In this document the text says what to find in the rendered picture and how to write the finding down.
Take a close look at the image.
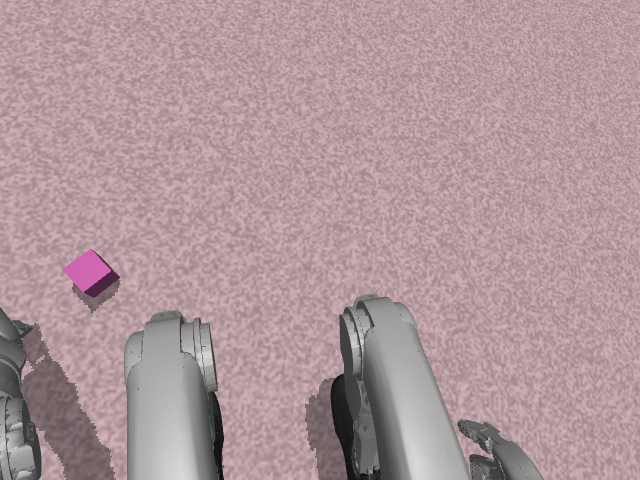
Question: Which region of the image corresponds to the cube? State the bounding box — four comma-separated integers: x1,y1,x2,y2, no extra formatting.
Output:
62,249,120,298

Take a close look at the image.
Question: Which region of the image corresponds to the right robot foot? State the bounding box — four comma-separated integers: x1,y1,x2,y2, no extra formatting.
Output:
331,374,381,480

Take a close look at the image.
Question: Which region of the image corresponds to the right robot hand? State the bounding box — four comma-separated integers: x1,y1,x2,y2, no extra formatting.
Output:
457,420,544,480

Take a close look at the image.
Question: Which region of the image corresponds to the left robot arm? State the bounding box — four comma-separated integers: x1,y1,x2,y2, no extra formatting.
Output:
0,307,42,480

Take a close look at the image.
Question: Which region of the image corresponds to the left robot hand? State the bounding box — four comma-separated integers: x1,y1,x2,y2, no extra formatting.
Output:
8,317,33,339

